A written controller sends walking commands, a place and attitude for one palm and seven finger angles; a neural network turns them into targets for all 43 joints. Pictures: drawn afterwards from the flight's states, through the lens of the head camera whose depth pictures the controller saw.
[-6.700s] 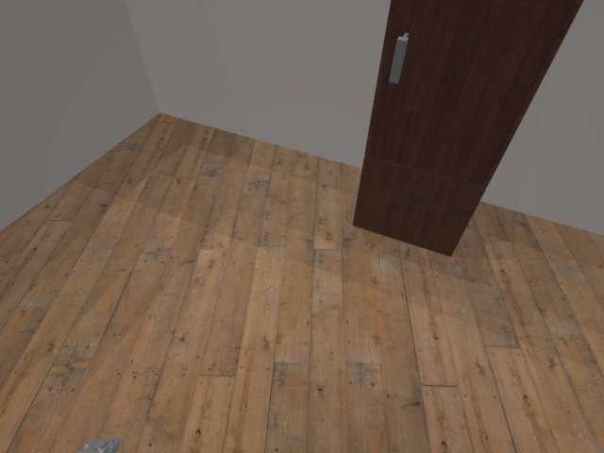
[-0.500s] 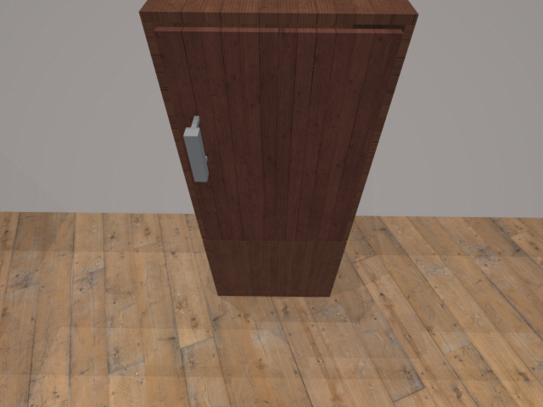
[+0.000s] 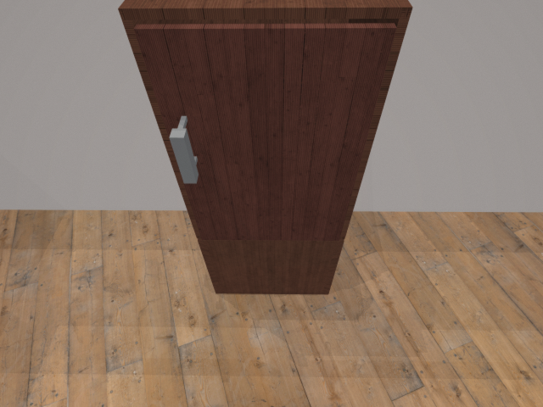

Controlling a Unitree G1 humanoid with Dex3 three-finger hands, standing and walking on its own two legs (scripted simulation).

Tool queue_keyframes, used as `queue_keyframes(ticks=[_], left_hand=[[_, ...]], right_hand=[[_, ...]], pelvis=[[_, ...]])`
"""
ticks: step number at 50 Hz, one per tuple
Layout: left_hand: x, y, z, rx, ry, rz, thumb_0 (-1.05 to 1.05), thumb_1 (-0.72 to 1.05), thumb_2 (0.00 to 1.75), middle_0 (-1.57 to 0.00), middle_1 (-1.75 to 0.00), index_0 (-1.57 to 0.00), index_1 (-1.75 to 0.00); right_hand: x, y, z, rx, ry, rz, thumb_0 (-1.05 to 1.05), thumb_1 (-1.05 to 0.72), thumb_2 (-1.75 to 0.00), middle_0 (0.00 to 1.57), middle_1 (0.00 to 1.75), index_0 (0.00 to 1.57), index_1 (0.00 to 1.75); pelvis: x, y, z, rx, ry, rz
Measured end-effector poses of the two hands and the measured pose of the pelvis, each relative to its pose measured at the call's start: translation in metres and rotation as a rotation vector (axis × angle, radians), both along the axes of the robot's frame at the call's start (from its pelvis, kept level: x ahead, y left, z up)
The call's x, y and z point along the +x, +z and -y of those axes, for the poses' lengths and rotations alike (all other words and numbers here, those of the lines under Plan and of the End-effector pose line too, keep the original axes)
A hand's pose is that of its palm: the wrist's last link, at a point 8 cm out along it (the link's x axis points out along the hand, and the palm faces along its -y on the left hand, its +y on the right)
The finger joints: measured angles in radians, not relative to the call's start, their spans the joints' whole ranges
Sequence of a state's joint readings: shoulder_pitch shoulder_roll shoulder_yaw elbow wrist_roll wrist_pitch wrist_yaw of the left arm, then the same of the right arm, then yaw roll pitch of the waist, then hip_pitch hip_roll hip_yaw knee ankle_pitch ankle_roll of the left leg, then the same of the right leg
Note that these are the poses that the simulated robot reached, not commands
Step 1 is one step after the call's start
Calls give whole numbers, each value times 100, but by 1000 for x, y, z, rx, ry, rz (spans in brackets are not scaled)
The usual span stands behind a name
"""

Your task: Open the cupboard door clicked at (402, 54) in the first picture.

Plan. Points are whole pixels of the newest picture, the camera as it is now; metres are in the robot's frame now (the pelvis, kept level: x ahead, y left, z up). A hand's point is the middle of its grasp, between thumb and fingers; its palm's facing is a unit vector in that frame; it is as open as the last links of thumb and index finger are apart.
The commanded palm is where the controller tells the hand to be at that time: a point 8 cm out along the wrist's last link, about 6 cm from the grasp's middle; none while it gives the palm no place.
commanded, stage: come to a stop and stand still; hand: left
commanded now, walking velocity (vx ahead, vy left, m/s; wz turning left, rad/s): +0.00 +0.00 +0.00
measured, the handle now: (187, 149) +0.55 +0.22 +0.04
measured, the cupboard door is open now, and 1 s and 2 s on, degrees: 0 0 0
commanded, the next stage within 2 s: look again from close up in 0.44 s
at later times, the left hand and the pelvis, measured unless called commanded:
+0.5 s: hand out of the picture -0.01 +0.15 -0.16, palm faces +0.06 -0.98 -0.18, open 7.4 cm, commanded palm none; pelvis -0.01 -0.03 +0.01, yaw +1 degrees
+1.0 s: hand out of the picture +0.00 +0.18 -0.16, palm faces +0.04 -0.98 -0.21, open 7.4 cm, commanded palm none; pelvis +0.00 +0.00 +0.01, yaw +1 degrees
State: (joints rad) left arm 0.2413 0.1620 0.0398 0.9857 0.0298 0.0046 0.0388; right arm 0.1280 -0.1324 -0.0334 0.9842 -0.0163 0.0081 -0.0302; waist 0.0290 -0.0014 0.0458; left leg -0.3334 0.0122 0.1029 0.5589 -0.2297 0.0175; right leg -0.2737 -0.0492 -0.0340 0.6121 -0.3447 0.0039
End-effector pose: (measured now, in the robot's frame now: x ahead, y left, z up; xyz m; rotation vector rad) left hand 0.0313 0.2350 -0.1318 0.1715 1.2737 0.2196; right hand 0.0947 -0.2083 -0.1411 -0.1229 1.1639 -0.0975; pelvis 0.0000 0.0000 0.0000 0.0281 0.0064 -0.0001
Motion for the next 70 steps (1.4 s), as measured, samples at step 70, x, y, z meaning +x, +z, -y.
queue_keyframes(ticks=[70], left_hand=[[138, 142, 5, -55, -95, 1232, 1, 80, 85, -20, -38, -20, -38]], right_hand=[[50, 48, 55, -149, 41, 530, 1, -91, -90, 20, 30, 20, 30]], pelvis=[[-16, -27, 8, -18, 20, -132]])
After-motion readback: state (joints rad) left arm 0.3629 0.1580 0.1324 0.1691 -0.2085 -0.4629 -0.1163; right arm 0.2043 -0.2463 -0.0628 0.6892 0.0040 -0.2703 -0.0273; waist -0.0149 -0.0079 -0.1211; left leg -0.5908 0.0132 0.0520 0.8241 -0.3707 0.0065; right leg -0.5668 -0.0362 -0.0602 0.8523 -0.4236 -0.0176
